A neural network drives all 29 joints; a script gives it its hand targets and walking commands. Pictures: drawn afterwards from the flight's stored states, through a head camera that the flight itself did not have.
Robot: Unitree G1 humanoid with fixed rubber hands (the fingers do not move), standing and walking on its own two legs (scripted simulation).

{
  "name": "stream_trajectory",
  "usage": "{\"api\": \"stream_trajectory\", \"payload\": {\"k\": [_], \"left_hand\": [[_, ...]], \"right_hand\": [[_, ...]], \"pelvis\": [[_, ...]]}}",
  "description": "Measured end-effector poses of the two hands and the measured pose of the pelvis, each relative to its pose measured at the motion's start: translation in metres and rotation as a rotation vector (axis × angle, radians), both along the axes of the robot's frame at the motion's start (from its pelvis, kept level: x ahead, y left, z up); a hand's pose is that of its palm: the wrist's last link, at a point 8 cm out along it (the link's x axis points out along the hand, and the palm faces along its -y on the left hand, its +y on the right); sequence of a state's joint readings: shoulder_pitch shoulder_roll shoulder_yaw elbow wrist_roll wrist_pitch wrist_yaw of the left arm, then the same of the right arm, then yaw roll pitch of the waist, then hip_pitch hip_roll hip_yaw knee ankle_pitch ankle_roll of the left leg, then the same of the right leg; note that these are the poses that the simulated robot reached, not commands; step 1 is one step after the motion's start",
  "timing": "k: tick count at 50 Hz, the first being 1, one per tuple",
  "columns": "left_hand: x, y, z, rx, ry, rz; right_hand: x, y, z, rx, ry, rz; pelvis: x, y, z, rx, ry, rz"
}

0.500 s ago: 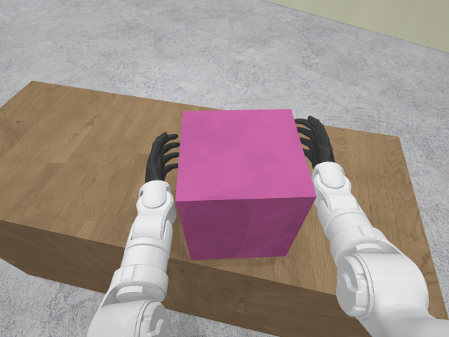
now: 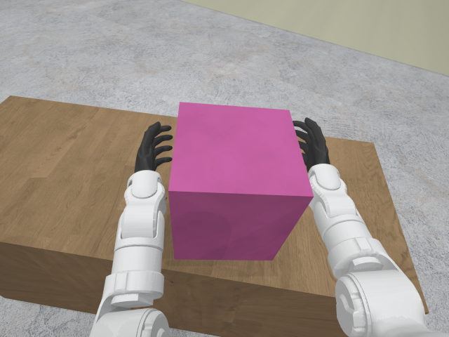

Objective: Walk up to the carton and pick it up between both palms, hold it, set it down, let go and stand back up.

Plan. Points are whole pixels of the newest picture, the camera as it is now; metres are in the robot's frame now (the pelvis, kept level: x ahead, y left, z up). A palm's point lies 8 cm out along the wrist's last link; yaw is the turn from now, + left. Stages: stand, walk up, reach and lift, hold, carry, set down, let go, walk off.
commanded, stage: reach and lift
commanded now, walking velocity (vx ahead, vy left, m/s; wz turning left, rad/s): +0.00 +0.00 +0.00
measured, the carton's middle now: (229, 187) +0.40 +0.00 +0.04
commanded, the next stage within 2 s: hold in 1.68 s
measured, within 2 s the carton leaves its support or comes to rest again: neither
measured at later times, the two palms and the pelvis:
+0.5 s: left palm (128, 148) +0.37 +0.17 +0.17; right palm (317, 146) +0.38 -0.13 +0.17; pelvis +0.00 +0.02 +0.00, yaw +1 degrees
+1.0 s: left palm (130, 136) +0.37 +0.16 +0.19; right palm (326, 147) +0.37 -0.14 +0.18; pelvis -0.01 +0.01 +0.00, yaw +1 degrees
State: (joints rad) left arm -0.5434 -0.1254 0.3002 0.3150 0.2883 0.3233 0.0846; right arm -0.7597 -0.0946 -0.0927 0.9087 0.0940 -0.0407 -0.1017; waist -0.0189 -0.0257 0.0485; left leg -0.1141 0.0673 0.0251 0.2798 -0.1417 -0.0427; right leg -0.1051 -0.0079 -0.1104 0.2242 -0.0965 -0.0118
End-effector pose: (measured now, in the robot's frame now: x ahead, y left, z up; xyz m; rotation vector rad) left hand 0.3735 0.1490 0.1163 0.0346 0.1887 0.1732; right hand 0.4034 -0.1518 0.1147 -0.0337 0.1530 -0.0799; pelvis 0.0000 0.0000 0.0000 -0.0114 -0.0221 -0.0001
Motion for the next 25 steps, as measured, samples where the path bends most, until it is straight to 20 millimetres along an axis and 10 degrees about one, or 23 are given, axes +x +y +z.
{"api": "stream_trajectory", "payload": {"k": [25], "left_hand": [[-0.006, 0.02, 0.052, -0.001, -0.033, -0.07]], "right_hand": [[-0.023, 0.019, 0.058, 0.011, -0.063, -0.064]], "pelvis": [[-0.003, 0.016, -0.002, 0.001, -0.115, 0.021]]}}
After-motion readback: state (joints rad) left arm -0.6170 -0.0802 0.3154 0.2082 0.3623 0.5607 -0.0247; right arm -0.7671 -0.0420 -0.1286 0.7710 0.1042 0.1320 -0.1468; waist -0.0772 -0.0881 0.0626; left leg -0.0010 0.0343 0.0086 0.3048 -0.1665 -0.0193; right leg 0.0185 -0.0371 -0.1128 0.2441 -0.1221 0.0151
